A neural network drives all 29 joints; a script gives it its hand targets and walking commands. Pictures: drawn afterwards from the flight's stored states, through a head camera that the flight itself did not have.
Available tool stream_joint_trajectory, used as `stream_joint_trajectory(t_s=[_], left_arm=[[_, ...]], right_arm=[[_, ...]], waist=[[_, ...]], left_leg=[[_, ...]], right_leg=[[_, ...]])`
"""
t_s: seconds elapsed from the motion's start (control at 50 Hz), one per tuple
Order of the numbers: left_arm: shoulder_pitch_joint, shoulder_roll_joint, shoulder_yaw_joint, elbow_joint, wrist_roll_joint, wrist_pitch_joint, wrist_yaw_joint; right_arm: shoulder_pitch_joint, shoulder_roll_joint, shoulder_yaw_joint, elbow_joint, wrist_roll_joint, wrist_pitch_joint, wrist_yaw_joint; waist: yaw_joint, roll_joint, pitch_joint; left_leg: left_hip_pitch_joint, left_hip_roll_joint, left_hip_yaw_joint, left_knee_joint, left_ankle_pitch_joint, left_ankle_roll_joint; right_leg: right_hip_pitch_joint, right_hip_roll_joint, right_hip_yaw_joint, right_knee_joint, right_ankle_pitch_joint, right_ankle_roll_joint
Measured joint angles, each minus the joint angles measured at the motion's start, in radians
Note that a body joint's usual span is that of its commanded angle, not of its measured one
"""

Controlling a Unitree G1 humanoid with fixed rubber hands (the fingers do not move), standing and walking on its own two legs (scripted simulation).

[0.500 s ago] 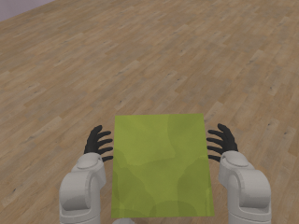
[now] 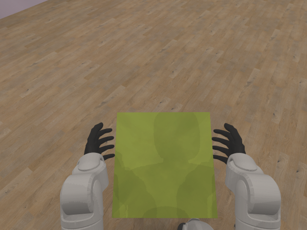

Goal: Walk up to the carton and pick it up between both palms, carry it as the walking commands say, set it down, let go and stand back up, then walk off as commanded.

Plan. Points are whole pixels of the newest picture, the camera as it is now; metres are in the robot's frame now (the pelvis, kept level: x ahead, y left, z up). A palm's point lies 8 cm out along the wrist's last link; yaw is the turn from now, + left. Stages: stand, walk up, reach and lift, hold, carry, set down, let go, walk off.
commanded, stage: carry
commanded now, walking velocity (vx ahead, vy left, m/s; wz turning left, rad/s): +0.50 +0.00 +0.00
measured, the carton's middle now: (162, 161) +0.29 +0.00 -0.01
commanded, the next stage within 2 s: none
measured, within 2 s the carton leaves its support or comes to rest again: neither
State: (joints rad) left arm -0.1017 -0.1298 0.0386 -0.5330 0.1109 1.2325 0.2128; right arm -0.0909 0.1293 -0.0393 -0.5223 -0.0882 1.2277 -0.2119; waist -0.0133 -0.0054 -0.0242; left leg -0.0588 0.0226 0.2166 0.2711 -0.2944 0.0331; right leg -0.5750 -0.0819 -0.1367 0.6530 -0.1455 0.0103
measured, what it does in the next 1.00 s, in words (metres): walks ahead: right foot, then left foot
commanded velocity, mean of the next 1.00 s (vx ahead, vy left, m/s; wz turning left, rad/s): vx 0.50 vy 0.00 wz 0.00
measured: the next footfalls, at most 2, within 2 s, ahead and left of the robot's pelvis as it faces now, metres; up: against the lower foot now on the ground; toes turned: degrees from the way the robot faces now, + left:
right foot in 0.10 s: +0.26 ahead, -0.10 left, +0.00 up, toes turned -10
left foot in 0.54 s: +0.54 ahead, +0.11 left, +0.00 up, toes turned +13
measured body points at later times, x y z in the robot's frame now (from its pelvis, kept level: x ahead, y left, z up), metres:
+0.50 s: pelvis +0.36 +0.00 -0.01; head +0.38 +0.00 +0.44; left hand +0.62 +0.17 +0.09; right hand +0.63 -0.15 +0.09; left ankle +0.46 +0.12 -0.73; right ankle +0.22 -0.10 -0.74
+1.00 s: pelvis +0.71 +0.00 -0.03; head +0.72 -0.01 +0.42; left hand +0.98 +0.16 +0.07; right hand +0.98 -0.15 +0.06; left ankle +0.51 +0.10 -0.72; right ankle +0.82 -0.08 -0.75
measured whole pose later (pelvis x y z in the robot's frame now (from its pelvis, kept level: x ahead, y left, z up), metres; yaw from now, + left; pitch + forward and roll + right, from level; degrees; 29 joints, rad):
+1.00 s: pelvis +0.71 +0.00 -0.03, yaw +2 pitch +3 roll -1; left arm -0.13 -0.13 0.04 -0.49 0.11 1.23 0.21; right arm -0.12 0.13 -0.05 -0.51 -0.11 1.25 -0.22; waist 0.01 0.04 -0.05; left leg -0.03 0.10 0.16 0.63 -0.49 -0.03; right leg -0.48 -0.02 -0.24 0.54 -0.12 -0.07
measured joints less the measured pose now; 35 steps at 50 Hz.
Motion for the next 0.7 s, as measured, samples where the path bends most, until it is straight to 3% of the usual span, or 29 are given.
stream_joint_trajectory(t_s=[0.1, 0.12, 0.16, 0.2, 0.24, 0.36, 0.5, 0.54, 0.58, 0.64, 0.7], left_arm=[[-0.004, 0.000, 0.004, -0.011, -0.004, 0.015, -0.002], [-0.009, -0.001, 0.002, 0.005, -0.005, 0.012, -0.004], [-0.029, -0.002, -0.001, 0.056, -0.005, 0.001, -0.004], [-0.037, -0.003, 0.001, 0.087, -0.007, 0.005, -0.002], [-0.025, -0.003, 0.006, 0.089, -0.008, 0.011, -0.005], [0.013, 0.000, 0.014, 0.030, -0.023, -0.006, -0.013], [0.018, 0.001, 0.000, -0.029, -0.025, -0.001, -0.009], [0.014, 0.001, 0.002, -0.033, -0.020, 0.011, -0.004], [-0.006, 0.001, 0.023, -0.004, -0.011, 0.016, -0.001], [-0.022, -0.001, 0.036, 0.045, -0.003, 0.029, 0.000], [-0.018, -0.001, 0.026, 0.066, 0.001, 0.029, -0.004]], right_arm=[[-0.003, 0.000, 0.007, -0.016, -0.008, 0.021, -0.004], [-0.008, 0.000, 0.000, -0.011, -0.011, 0.024, -0.005], [-0.018, 0.000, -0.017, 0.021, -0.021, 0.022, -0.007], [-0.022, 0.000, -0.023, 0.043, -0.027, 0.028, -0.009], [-0.017, 0.000, -0.018, 0.054, -0.024, 0.032, -0.008], [0.001, 0.000, 0.008, 0.027, -0.021, 0.006, -0.007], [-0.002, 0.000, 0.006, -0.033, -0.014, 0.015, -0.011], [-0.013, 0.001, 0.007, -0.026, -0.013, 0.024, -0.011], [-0.030, 0.002, 0.014, 0.023, -0.012, 0.014, -0.012], [-0.038, 0.003, 0.007, 0.072, -0.011, 0.022, -0.013], [-0.021, 0.002, -0.002, 0.074, -0.006, 0.027, -0.010]], waist=[[0.006, 0.013, -0.020], [0.014, 0.032, -0.023], [0.029, 0.050, -0.019], [0.035, 0.041, -0.005], [0.038, 0.032, 0.009], [0.045, -0.003, 0.029], [0.027, -0.017, -0.007], [0.022, -0.018, -0.024], [0.004, -0.047, -0.032], [-0.003, -0.031, -0.030], [-0.005, -0.017, -0.023]], left_leg=[[0.117, 0.016, -0.027, 0.079, -0.159, -0.047], [0.107, 0.041, -0.036, 0.170, -0.207, -0.054], [-0.023, 0.074, -0.092, 0.503, -0.178, -0.050], [-0.179, 0.049, -0.161, 0.794, -0.123, -0.038], [-0.291, 0.042, -0.178, 0.882, -0.065, -0.033], [-0.462, 0.054, -0.135, 0.621, 0.026, -0.048], [-0.436, 0.027, -0.035, 0.239, 0.192, -0.040], [-0.373, 0.013, 0.003, 0.154, 0.227, -0.019], [-0.370, -0.003, 0.026, 0.225, 0.162, 0.033], [-0.313, 0.006, 0.029, 0.207, 0.107, 0.041], [-0.220, 0.007, 0.025, 0.115, 0.097, 0.031]], right_leg=[[0.068, 0.035, -0.074, -0.165, 0.075, -0.026], [0.086, 0.050, -0.088, -0.151, 0.080, -0.067], [0.098, 0.060, -0.108, -0.080, -0.002, -0.108], [0.143, 0.058, -0.112, -0.094, -0.052, -0.107], [0.210, 0.060, -0.111, -0.157, -0.056, -0.092], [0.402, 0.049, -0.086, -0.337, -0.076, -0.071], [0.583, 0.025, -0.058, -0.370, -0.209, -0.006], [0.600, 0.011, -0.040, -0.275, -0.295, 0.017], [0.495, -0.025, 0.002, 0.011, -0.316, 0.020], [0.274, 0.010, 0.067, 0.399, -0.279, 0.006], [0.140, 0.008, 0.058, 0.377, -0.197, 0.004]])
